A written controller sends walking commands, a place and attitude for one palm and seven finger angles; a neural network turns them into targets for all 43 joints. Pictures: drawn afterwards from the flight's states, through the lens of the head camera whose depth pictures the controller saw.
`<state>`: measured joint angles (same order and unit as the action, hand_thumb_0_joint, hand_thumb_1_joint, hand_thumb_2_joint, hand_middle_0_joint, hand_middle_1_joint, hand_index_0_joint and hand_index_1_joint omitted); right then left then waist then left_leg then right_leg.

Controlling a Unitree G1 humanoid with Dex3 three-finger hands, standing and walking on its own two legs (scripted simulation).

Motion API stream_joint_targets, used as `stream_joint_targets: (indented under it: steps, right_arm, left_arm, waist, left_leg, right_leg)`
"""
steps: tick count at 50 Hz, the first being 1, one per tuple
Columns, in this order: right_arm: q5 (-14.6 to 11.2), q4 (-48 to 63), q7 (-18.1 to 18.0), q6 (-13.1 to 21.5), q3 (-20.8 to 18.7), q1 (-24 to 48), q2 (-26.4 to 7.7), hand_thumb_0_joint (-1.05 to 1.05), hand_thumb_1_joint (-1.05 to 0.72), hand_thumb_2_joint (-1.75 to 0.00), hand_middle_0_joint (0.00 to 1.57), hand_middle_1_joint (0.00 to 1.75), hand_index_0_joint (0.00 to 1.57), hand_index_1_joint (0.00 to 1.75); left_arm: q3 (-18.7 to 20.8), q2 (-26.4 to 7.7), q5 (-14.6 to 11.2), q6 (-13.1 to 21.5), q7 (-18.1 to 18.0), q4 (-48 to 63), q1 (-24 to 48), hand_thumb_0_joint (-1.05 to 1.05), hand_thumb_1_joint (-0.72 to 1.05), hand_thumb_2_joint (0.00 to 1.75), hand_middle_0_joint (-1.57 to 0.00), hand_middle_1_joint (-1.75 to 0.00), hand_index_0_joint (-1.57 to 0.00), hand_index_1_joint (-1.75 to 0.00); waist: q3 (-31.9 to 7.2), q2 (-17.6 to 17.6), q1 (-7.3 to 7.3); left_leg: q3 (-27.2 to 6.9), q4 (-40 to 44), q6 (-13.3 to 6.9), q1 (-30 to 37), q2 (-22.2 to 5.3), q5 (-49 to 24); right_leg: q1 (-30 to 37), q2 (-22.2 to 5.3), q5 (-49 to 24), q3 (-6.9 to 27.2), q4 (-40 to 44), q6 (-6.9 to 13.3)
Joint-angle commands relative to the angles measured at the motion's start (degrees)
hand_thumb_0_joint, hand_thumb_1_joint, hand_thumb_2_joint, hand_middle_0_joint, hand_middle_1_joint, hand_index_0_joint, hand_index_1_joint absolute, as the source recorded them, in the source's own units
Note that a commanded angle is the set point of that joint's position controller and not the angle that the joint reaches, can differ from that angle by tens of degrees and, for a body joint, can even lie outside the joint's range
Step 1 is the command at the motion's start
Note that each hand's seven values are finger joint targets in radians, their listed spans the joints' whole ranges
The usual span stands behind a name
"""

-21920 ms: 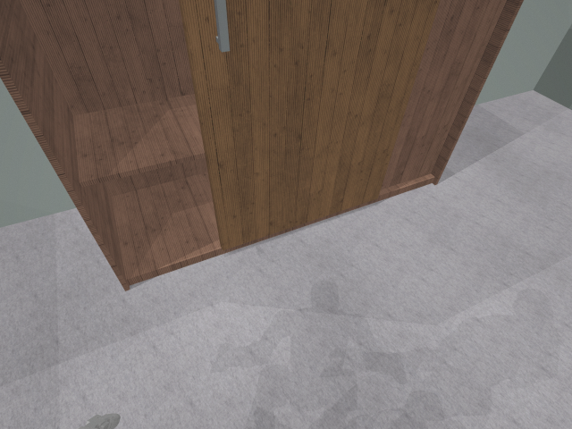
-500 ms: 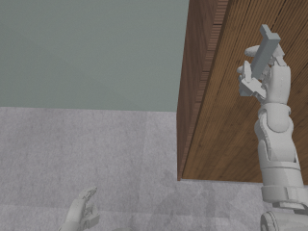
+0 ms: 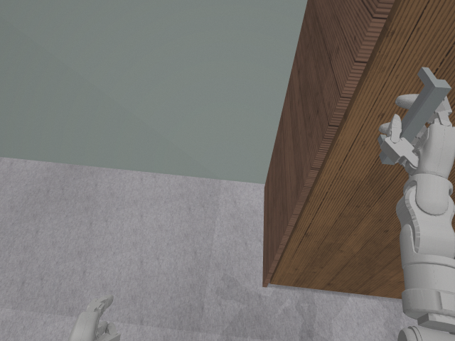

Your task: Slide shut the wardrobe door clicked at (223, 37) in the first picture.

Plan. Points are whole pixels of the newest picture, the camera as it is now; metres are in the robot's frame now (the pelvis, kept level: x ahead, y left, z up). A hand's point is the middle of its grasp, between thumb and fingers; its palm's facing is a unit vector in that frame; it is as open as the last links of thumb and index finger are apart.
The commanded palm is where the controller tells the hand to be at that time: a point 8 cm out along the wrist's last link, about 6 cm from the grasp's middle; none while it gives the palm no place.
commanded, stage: loosen the grip on the handle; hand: right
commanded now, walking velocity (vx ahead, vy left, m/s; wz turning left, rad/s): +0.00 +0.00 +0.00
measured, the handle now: (405, 118) +0.43 -0.25 +0.20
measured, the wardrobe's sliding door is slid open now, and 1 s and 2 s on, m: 0.00 0.01 0.01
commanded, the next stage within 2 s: slip the hand off the handle in 0.64 s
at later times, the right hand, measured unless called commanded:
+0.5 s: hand (391, 143) +0.40 -0.23 +0.18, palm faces +0.32 +0.94 -0.12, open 13.3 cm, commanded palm +0.35 -0.27 +0.18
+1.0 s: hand (405, 145) +0.40 -0.25 +0.18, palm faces +0.34 +0.93 -0.11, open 14.5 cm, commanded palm +0.35 -0.31 +0.18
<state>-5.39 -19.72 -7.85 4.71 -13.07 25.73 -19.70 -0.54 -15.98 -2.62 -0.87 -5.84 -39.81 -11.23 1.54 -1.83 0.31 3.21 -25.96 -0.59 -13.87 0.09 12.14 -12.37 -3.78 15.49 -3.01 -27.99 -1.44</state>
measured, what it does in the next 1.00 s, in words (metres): stands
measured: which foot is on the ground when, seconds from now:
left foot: down 0.00-1.00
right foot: down 0.00-1.00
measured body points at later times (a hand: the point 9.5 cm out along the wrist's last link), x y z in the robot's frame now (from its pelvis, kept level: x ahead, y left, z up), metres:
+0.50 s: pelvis -0.03 +0.00 -0.01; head -0.01 -0.02 +0.44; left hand +0.08 +0.25 -0.11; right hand +0.37 -0.28 +0.19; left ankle +0.02 +0.11 -0.74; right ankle -0.01 -0.13 -0.74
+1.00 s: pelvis +0.01 -0.02 +0.00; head +0.01 -0.02 +0.45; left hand +0.16 +0.22 -0.10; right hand +0.37 -0.30 +0.18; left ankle +0.02 +0.11 -0.74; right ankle -0.01 -0.13 -0.74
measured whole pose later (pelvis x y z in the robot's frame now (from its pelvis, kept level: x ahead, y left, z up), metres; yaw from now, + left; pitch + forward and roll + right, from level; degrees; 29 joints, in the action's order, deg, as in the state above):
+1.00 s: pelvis +0.01 -0.02 +0.00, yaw +0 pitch +3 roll +0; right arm -3.8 -23.4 -4.0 6.2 -16.4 26.7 -19.3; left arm -1.8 -12.9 -1.5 5.8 -4.8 -38.2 -12.9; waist -2.9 0.1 -0.3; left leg 2.3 -30.2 0.5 -19.0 -1.7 14.2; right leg -16.9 -1.6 17.1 -3.1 -30.8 0.1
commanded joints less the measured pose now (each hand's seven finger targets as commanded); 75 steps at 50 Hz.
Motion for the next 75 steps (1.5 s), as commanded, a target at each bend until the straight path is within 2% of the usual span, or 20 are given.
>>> stream_joint_targets:
  steps: [1,2,3,4,5,6,8,11,15,22,24,27,33,36,37,41,51,64,70,75]
  right_arm:
    - [2.01,12.05,1.71,4.35,3.64,16.73,-6.87,0.00,-0.90,-0.90,0.45,1.40,0.45,1.40]
    - [2.04,12.03,1.59,4.49,3.22,16.63,-7.32,0.00,-0.90,-0.90,0.45,1.40,0.45,1.40]
    - [10.19,10.74,1.83,5.29,-31.45,62.52,-54.19,0.00,-0.90,-0.90,0.45,1.40,0.45,1.40]
    - [6.73,-2.31,3.65,-0.69,-25.84,63.67,-42.11,0.00,-0.78,-0.84,0.45,1.40,0.45,1.40]
    - [7.28,-10.77,4.85,-2.74,-11.34,46.24,-21.34,0.00,-0.66,-0.78,0.45,1.40,0.45,1.40]
    - [3.51,-13.35,6.97,-3.00,-6.80,32.14,-7.50,0.00,-0.54,-0.73,0.45,1.40,0.45,1.40]
    - [-2.68,-2.69,7.76,0.81,-11.82,27.29,-10.78,0.00,-0.30,-0.61,0.45,1.40,0.45,1.40]
    - [1.83,-2.52,4.25,4.60,-2.53,33.57,-6.62,0.00,0.07,-0.43,0.45,1.40,0.45,1.40]
    - [8.27,-1.71,-1.02,8.84,-1.39,38.48,-12.92,0.00,0.55,-0.20,0.42,1.37,0.42,1.37]
    - [3.80,-6.21,2.59,10.80,-0.45,42.39,-12.43,0.00,0.55,-0.20,0.33,1.25,0.33,1.25]
    - [3.80,-5.49,2.00,10.73,-9.19,36.39,-21.49,0.00,0.55,-0.20,0.30,1.22,0.30,1.22]
    - [2.47,-0.55,1.22,10.81,-5.57,33.41,-14.54,0.00,0.55,-0.20,0.26,1.17,0.26,1.17]
    - [1.98,9.07,-0.53,8.36,-7.76,24.10,-13.54,0.00,0.55,-0.20,0.25,1.15,0.25,1.15]
    - [1.76,12.53,-0.56,6.27,-6.86,21.84,-11.58,0.00,0.55,-0.20,0.25,1.15,0.25,1.15]
    - [2.37,5.15,-0.74,5.07,-3.52,24.43,-8.65,0.00,0.55,-0.20,0.25,1.15,0.25,1.15]
    - [3.84,8.71,-1.15,5.14,-8.76,23.54,-14.53,0.00,0.55,-0.20,0.25,1.15,0.25,1.15]
    - [0.71,4.87,2.98,4.29,-13.74,20.74,-18.51,0.00,0.55,-0.20,0.25,1.15,0.25,1.15]
    - [-1.53,-0.14,13.40,9.73,-12.17,28.67,-21.27,0.00,0.55,-0.20,0.25,1.15,0.25,1.15]
    - [-3.07,3.15,14.98,10.29,-14.13,22.02,-21.61,0.00,0.55,-0.20,0.25,1.15,0.25,1.15]
    - [-4.91,10.45,14.01,9.71,-16.19,9.34,-19.90,0.00,0.55,-0.20,0.25,1.15,0.25,1.15]
  left_arm:
    - [1.67,-5.23,0.27,2.70,-0.34,7.87,5.12,0.00,0.90,0.90,-0.20,-0.30,-0.20,-0.30]
    - [1.74,-5.33,0.29,2.71,-0.38,7.75,5.12,0.00,0.90,0.90,-0.20,-0.30,-0.20,-0.30]
    - [6.05,-7.19,1.96,5.19,1.06,7.72,-0.18,0.00,0.90,0.90,-0.20,-0.30,-0.20,-0.30]
    - [9.62,-9.97,4.87,7.44,1.49,4.24,1.73,0.00,0.90,0.90,-0.20,-0.30,-0.20,-0.30]
    - [6.31,-6.88,1.32,8.60,1.95,4.70,-2.75,0.00,0.90,0.90,-0.20,-0.30,-0.20,-0.30]
    - [5.64,-5.94,0.11,8.44,2.51,4.52,-3.86,0.00,0.90,0.90,-0.20,-0.30,-0.20,-0.30]
    - [5.09,-6.88,0.54,9.07,2.61,6.30,0.00,0.00,0.90,0.90,-0.20,-0.30,-0.20,-0.30]
    - [3.66,-5.59,0.82,10.18,3.35,7.00,0.15,0.00,0.90,0.90,-0.20,-0.30,-0.20,-0.30]
    - [3.43,-6.39,0.89,11.55,3.15,8.07,-0.15,0.00,0.90,0.90,-0.20,-0.30,-0.20,-0.30]
    - [2.31,-6.12,0.00,12.76,1.43,6.29,-0.64,0.00,0.90,0.90,-0.20,-0.30,-0.20,-0.30]
    - [2.31,-6.74,0.50,12.23,1.18,6.60,-0.50,0.00,0.90,0.90,-0.20,-0.30,-0.20,-0.30]
    - [2.14,-5.61,0.68,12.75,1.39,7.56,0.42,0.00,0.90,0.90,-0.20,-0.30,-0.20,-0.30]
    - [2.98,-6.22,1.37,12.79,1.80,7.46,-1.73,0.00,0.90,0.90,-0.20,-0.30,-0.20,-0.30]
    - [2.94,-5.86,1.20,12.19,2.01,7.65,-1.45,0.00,0.90,0.90,-0.20,-0.30,-0.20,-0.30]
    - [2.64,-5.99,1.07,11.68,1.56,6.07,-2.40,0.00,0.90,0.90,-0.20,-0.30,-0.20,-0.30]
    - [2.91,-5.80,1.50,10.68,1.15,7.13,-2.33,0.00,0.90,0.90,-0.20,-0.30,-0.20,-0.30]
    - [2.00,-5.37,0.86,8.28,-0.04,8.36,-1.21,0.00,0.90,0.90,-0.20,-0.30,-0.20,-0.30]
    - [2.45,-6.88,0.44,9.15,-0.76,6.61,-4.56,0.00,0.90,0.90,-0.20,-0.30,-0.20,-0.30]
    - [2.68,-6.82,0.60,9.68,-0.17,8.37,-4.67,0.00,0.90,0.90,-0.20,-0.30,-0.20,-0.30]
    - [2.89,-6.95,0.64,10.08,0.96,10.11,-3.53,0.00,0.90,0.90,-0.20,-0.30,-0.20,-0.30]
  waist:
    - [-15.63,-0.15,0.28]
    - [-15.87,-0.23,0.17]
    - [-8.25,16.49,-2.90]
    - [-22.89,-1.13,0.38]
    - [-23.42,8.16,1.95]
    - [-19.80,8.15,1.33]
    - [-23.60,-4.36,-2.82]
    - [-15.90,-0.94,0.30]
    - [-14.71,4.35,2.11]
    - [-14.71,0.99,2.11]
    - [-17.14,-0.67,-1.05]
    - [-16.74,-0.73,-0.89]
    - [-21.42,0.64,-2.21]
    - [-20.51,1.16,-2.14]
    - [-14.36,3.54,1.13]
    - [-19.88,1.25,-1.34]
    - [-18.15,2.88,-2.01]
    - [-17.92,-1.19,1.48]
    - [-22.81,-4.51,-1.76]
    - [-21.28,-0.61,-3.71]
  left_leg:
    - [-4.16,3.49,0.87,6.46,-4.96,-14.76]
    - [-4.07,3.41,0.85,6.45,-4.86,-14.78]
    - [-8.19,7.37,2.42,5.26,-4.09,-19.87]
    - [-3.50,-1.11,-4.66,13.26,-2.68,-32.76]
    - [-0.44,-3.19,-3.15,10.06,-1.73,-30.84]
    - [0.66,-2.37,-1.93,4.86,-0.73,-26.78]
    - [-1.29,-0.01,-2.03,5.60,-1.13,-17.06]
    - [-1.41,2.01,-1.53,-1.47,-1.46,-0.94]
    - [-3.17,3.22,-0.59,-5.66,-1.78,11.46]
    - [-4.82,3.67,-0.45,-4.81,-1.86,14.49]
    - [-4.79,2.90,-0.90,-0.45,-1.82,12.76]
    - [-3.55,1.87,-1.03,-0.21,-1.52,7.74]
    - [-1.52,-1.54,-1.39,3.85,-0.77,-10.99]
    - [-1.09,-1.95,-1.13,4.30,-0.59,-13.92]
    - [-0.80,-1.11,-0.60,-0.46,-0.51,-11.04]
    - [-1.40,-1.85,-1.00,2.47,-0.72,-11.36]
    - [-1.80,-1.83,-0.64,4.25,-0.82,-13.09]
    - [-2.16,-2.06,-0.61,-2.23,-0.20,-7.75]
    - [-1.56,-4.07,-1.23,0.36,0.06,-10.65]
    - [-0.72,-4.98,-0.98,1.50,0.40,-12.98]
  right_leg:
    - [5.14,-3.25,-17.59,2.14,2.69,3.21]
    - [5.45,-3.28,-18.01,2.06,2.81,3.15]
    - [-1.66,-2.41,-14.15,-2.79,-2.48,4.56]
    - [-5.28,2.90,-26.19,-0.27,3.59,3.12]
    - [0.38,2.56,-29.45,-2.25,2.02,1.56]
    - [0.40,1.85,-27.53,-0.23,2.16,1.20]
    - [5.09,2.73,-19.10,-1.08,2.51,0.93]
    - [-1.06,2.65,-3.97,0.27,3.50,2.08]
    - [-4.41,2.83,7.96,1.18,3.65,3.67]
    - [-5.06,3.50,11.08,1.13,1.81,3.27]
    - [-6.42,3.46,9.00,1.43,2.74,3.29]
    - [-4.60,2.81,5.25,1.66,3.37,3.54]
    - [0.57,2.28,-14.72,1.39,1.64,3.06]
    - [1.15,2.16,-17.99,1.14,1.47,2.63]
    - [-0.90,2.19,-14.05,1.24,1.22,2.71]
    - [0.03,2.87,-14.90,1.15,0.83,2.86]
    - [-3.03,3.29,-13.91,0.53,0.10,3.03]
    - [-2.34,3.58,-9.21,1.87,-2.13,3.38]
    - [-1.22,3.76,-13.71,2.45,-2.41,3.02]
    - [-2.11,3.12,-16.96,2.55,-2.20,2.73]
